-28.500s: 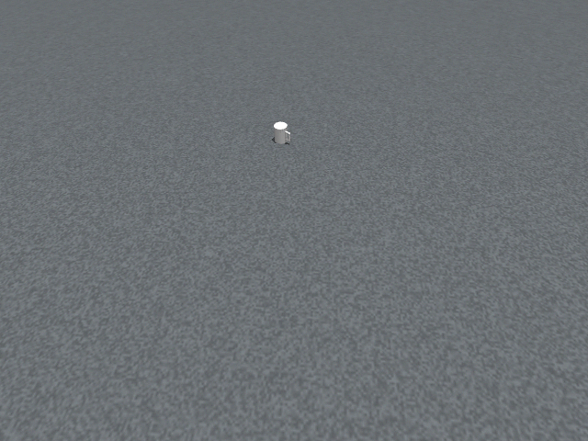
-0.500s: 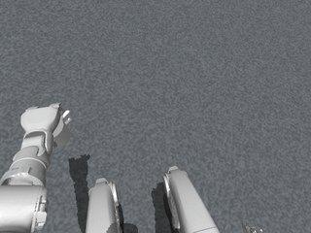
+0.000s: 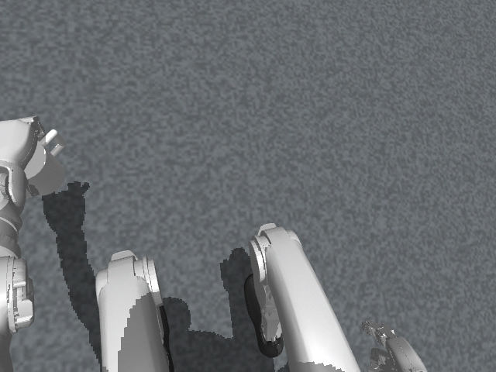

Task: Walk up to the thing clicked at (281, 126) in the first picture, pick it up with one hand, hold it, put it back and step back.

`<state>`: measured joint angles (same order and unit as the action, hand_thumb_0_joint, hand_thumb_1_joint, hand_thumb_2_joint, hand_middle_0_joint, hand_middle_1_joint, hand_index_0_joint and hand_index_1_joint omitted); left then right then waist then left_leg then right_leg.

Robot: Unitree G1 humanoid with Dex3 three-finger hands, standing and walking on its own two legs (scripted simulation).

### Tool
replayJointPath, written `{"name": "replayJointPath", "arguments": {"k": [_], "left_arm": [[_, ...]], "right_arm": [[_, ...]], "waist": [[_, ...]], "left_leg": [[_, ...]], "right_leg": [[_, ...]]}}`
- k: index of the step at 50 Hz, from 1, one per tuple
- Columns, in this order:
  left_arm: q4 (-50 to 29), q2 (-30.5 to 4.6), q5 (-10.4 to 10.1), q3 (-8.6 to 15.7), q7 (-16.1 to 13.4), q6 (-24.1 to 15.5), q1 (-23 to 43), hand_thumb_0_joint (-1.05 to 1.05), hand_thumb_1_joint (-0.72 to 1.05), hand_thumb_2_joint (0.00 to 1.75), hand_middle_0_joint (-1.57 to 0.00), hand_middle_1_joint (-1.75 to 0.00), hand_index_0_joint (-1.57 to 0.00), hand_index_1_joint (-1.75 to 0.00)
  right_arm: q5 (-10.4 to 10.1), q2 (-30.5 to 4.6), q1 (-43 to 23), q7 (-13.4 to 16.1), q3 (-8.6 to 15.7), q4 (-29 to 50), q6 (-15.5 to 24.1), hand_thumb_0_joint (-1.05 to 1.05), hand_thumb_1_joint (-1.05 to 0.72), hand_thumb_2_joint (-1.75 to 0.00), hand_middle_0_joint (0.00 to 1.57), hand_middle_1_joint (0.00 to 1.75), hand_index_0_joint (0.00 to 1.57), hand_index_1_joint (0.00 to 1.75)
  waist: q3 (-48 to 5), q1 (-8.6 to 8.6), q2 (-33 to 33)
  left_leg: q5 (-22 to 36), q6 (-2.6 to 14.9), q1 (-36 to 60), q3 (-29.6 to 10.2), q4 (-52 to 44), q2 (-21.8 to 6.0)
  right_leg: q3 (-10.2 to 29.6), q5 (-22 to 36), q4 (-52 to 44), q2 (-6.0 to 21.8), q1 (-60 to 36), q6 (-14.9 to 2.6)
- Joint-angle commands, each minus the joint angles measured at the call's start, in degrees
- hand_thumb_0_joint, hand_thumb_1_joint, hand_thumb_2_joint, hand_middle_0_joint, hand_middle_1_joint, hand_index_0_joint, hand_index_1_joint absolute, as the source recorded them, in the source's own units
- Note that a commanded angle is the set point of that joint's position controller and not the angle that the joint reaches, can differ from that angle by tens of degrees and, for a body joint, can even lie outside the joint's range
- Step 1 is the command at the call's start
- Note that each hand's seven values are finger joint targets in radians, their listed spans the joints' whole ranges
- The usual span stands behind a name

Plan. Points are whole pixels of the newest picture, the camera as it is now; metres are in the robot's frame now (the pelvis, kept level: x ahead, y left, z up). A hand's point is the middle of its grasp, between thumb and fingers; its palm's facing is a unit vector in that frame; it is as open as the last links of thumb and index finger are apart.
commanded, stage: crouch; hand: left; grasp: from above
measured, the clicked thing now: (37, 159) +0.49 +0.28 -0.20
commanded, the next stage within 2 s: lower in 0.66 s
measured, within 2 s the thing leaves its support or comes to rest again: rests again in 1.50 s
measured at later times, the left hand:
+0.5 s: hand (36, 171) +0.48 +0.30 -0.24, palm faces -0.46 -0.06 -0.89, open 10.3 cm
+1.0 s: hand (45, 173) +0.49 +0.30 -0.28, palm faces -0.49 -0.06 -0.87, open 10.3 cm
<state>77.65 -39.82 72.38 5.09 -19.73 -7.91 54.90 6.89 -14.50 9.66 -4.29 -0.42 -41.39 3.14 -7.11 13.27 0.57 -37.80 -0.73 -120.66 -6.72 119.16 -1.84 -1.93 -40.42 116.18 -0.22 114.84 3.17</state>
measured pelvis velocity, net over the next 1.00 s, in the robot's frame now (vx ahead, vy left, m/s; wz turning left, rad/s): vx -0.01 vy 0.00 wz -0.08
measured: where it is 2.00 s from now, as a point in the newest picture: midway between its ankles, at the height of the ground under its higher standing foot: (214, 342)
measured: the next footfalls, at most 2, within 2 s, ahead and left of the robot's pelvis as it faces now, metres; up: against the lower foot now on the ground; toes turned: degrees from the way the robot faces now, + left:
none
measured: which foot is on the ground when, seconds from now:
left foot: down 0.00-1.00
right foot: down 0.00-1.00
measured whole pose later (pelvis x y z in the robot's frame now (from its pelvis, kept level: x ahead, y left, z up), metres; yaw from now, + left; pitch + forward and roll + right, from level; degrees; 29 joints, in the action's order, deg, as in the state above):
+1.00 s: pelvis -0.01 +0.00 -0.10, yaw -5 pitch +34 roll -11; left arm 85.4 -53.6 74.4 7.6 -17.3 -12.6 62.1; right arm 8.8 -16.0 8.7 -8.0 -8.6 -38.6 0.6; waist 2.2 17.8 -2.8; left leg -38.5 -1.1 -134.6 -11.4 137.7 -1.5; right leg -4.2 -40.5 132.3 -2.5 127.2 4.1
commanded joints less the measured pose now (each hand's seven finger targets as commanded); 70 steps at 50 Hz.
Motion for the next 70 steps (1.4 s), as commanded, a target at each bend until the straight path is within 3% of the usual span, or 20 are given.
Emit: {"name": "replayJointPath", "arguments": {"k": [1, 2, 7, 10, 13, 17, 21, 23, 25, 32, 36, 39, 42, 46, 49, 56, 70], "left_arm": [[-9.7, -18.5, -1.5, 3.2, -1.6, 0.1, 22.3, 0.00, 0.58, 1.03, -0.86, -1.09, -0.91, -1.04], [-9.3, -17.6, -1.6, 2.9, -1.0, 0.0, 21.4, 0.00, 0.59, 1.04, -0.86, -1.11, -0.91, -1.05], [-8.7, -20.2, -0.7, 3.6, 0.3, -1.2, 22.9, 0.00, 0.62, 1.01, -0.87, -1.10, -0.93, -1.04], [-9.4, -21.2, -0.2, 3.9, 0.7, -2.2, 22.5, 0.00, 0.61, 1.03, -0.88, -1.11, -0.93, -1.05], [-10.9, -23.8, -0.2, 5.0, 0.1, -3.0, 25.0, 0.00, 0.62, 1.03, -0.88, -1.11, -0.93, -1.05], [-10.2, -25.0, 0.1, 5.3, -0.4, -4.0, 26.5, 0.00, 0.61, 1.01, -0.87, -1.09, -0.93, -1.03], [-9.8, -27.5, 0.4, 6.2, -1.1, -4.4, 27.3, 0.00, 0.61, 1.02, -0.86, -1.10, -0.91, -1.04], [-8.3, -27.0, 0.5, 5.2, -0.9, -4.3, 27.2, 0.00, 0.61, 1.01, -0.86, -1.10, -0.92, -1.04], [-7.9, -28.4, 0.7, 5.7, -1.0, -4.3, 27.9, 0.00, 0.60, 1.02, -0.86, -1.09, -0.91, -1.04], [-5.6, -28.8, 1.0, 4.6, -0.4, -3.9, 27.5, 0.00, 0.60, 1.06, -0.87, -1.11, -0.91, -1.06], [-4.6, -28.7, 1.0, 4.0, -0.1, -3.9, 27.3, 0.00, 0.59, 1.01, -0.86, -1.08, -0.91, -1.03], [-6.1, -30.0, 0.6, 4.7, -0.1, -3.9, 27.8, 0.00, 0.54, 0.98, -0.85, -1.05, -0.89, -1.00], [-4.2, -29.0, 0.6, 3.7, 0.1, -4.0, 27.3, 0.00, 0.56, 0.97, -0.85, -1.06, -0.90, -1.01], [-3.0, -29.4, 0.5, 3.4, -0.2, -4.5, 27.2, 0.00, 0.56, 0.96, -0.86, -1.04, -0.90, -0.99], [-3.8, -32.4, 0.9, 5.1, -1.1, -5.3, 27.9, 0.00, 0.62, 0.97, -0.88, -1.07, -0.94, -1.01], [-5.2, -34.0, 1.1, 6.1, -3.5, -6.4, 28.4, 0.00, 0.67, 0.99, -0.92, -1.08, -0.97, -1.03], [1.3, -34.8, 1.5, 4.9, -5.8, -5.1, 26.5, 0.00, 0.59, 0.97, -0.88, -1.02, -0.92, -0.97]], "right_arm": [[-0.1, -13.1, 14.4, -0.3, 3.8, 0.6, -0.2, 0.00, -0.91, -0.90, 0.20, 0.30, 0.20, 0.30], [0.1, -12.9, 14.7, -0.6, 3.7, 0.8, -0.2, 0.00, -0.91, -0.90, 0.20, 0.30, 0.20, 0.30], [-0.1, -14.1, 14.0, -1.3, 3.7, 1.2, -1.1, 0.00, -0.91, -0.90, 0.20, 0.30, 0.20, 0.30], [0.3, -14.5, 14.9, -2.0, 3.1, 1.6, -1.5, 0.00, -0.92, -0.91, 0.20, 0.30, 0.20, 0.30], [0.4, -14.7, 14.4, -2.2, 2.7, 1.9, -1.8, 0.00, -0.91, -0.90, 0.20, 0.30, 0.20, 0.30], [0.9, -15.1, 14.7, -2.4, 1.9, 1.7, -1.7, 0.00, -0.92, -0.90, 0.20, 0.30, 0.20, 0.30], [1.3, -15.8, 14.4, -2.5, 1.1, 1.5, -1.9, 0.00, -0.91, -0.90, 0.20, 0.30, 0.20, 0.30], [1.3, -15.5, 14.6, -2.6, 0.6, 1.2, -1.9, 0.00, -0.91, -0.90, 0.20, 0.30, 0.20, 0.30], [1.5, -15.7, 14.1, -2.6, 0.2, 1.1, -2.1, 0.00, -0.91, -0.90, 0.20, 0.30, 0.20, 0.30], [1.4, -16.6, 13.8, -2.7, -1.0, 1.4, -2.5, 0.00, -0.91, -0.90, 0.20, 0.30, 0.20, 0.30], [1.3, -16.7, 13.2, -2.7, -1.9, 1.9, -2.8, 0.00, -0.91, -0.90, 0.20, 0.30, 0.20, 0.30], [1.3, -17.2, 13.2, -2.7, -1.9, 2.3, -2.8, 0.00, -0.91, -0.90, 0.20, 0.30, 0.20, 0.30], [1.5, -16.8, 13.1, -3.1, -2.6, 2.0, -2.9, 0.00, -0.91, -0.90, 0.20, 0.30, 0.20, 0.30], [1.9, -16.8, 12.3, -3.1, -3.6, 2.2, -2.7, 0.00, -0.91, -0.90, 0.20, 0.30, 0.20, 0.30], [2.2, -17.8, 12.1, -3.1, -3.5, 2.8, -2.6, 0.00, -0.91, -0.90, 0.20, 0.30, 0.20, 0.30], [3.0, -18.4, 10.8, -3.2, -4.0, 3.1, -2.3, 0.00, -0.91, -0.90, 0.20, 0.30, 0.20, 0.30], [3.5, -19.1, 10.2, -3.6, -6.5, 3.1, -0.4, 0.00, -0.90, -0.90, 0.20, 0.30, 0.20, 0.30]], "waist": [[-42.7, -0.26, 16.1], [-41.6, -0.10, 16.8], [-39.4, 0.10, 18.8], [-40.0, 0.59, 19.0], [-41.2, 0.57, 20.5], [-38.7, 1.93, 21.9], [-39.8, 1.72, 22.6], [-38.1, 2.21, 22.1], [-37.1, 2.41, 22.4], [-36.2, 3.01, 22.5], [-33.5, 3.19, 22.2], [-35.6, 3.57, 22.7], [-33.8, 4.20, 22.2], [-32.2, 4.72, 21.4], [-33.8, 4.52, 23.8], [-34.3, 5.07, 26.6], [-30.7, 6.62, 23.8]], "left_leg": [[16.9, 2.11, 34.1, 4.4, -8.8, 0.6], [17.0, 1.95, 34.4, 4.2, -8.5, 0.5], [14.9, 1.48, 33.8, 3.0, -7.2, 0.2], [16.6, 1.57, 34.0, 3.0, -5.1, 0.2], [16.0, 1.43, 33.5, 2.9, -4.2, 0.2], [13.7, 1.41, 31.7, 2.7, -2.8, 0.0], [13.2, 1.49, 30.0, 3.1, -1.4, 0.1], [11.6, 1.70, 28.8, 3.2, -0.5, 0.0], [10.3, 1.71, 26.6, 3.4, 0.0, 0.0], [11.3, 1.53, 25.1, 2.2, 1.2, -0.1], [10.3, 1.52, 23.3, 2.0, 1.4, 0.0], [12.1, 1.53, 24.6, 1.8, 2.5, 0.0], [12.9, 1.71, 23.2, 1.8, 4.0, -0.1], [12.8, 1.93, 20.8, 2.0, 5.9, -0.2], [14.1, 1.51, 22.4, 1.7, 6.2, -0.2], [13.4, 1.21, 22.9, 1.5, 7.0, -0.5], [15.0, 1.76, 19.2, 0.7, 9.9, -1.1]], "right_leg": [[-3.7, 19.5, -11.1, -1.3, -17.4, -4.45], [-3.9, 19.1, -10.5, -1.2, -16.8, -4.42], [-4.8, 16.4, -7.2, -1.5, -10.6, -4.90], [-5.1, 17.5, -6.2, -1.6, -11.3, -4.65], [-5.3, 17.3, -4.5, -1.7, -10.3, -4.77], [-5.9, 16.0, -3.5, -1.8, -8.4, -4.73], [-6.1, 16.1, -1.9, -2.0, -8.4, -4.66], [-6.3, 15.0, -2.2, -2.3, -7.7, -4.63], [-6.4, 14.4, -1.8, -2.4, -7.9, -4.57], [-7.5, 15.3, 0.9, -2.7, -6.2, -4.69], [-7.7, 14.9, 1.6, -2.7, -5.1, -4.77], [-8.0, 16.2, 2.3, -2.8, -5.4, -4.61], [-8.1, 16.9, 2.9, -3.1, -5.2, -4.47], [-8.3, 17.2, 3.5, -3.3, -5.5, -4.28], [-8.8, 17.8, 4.7, -3.4, -5.7, -4.51], [-9.6, 17.7, 6.2, -3.7, -5.6, -4.55], [-10.4, 20.2, 6.8, -4.7, -7.7, -4.01]]}}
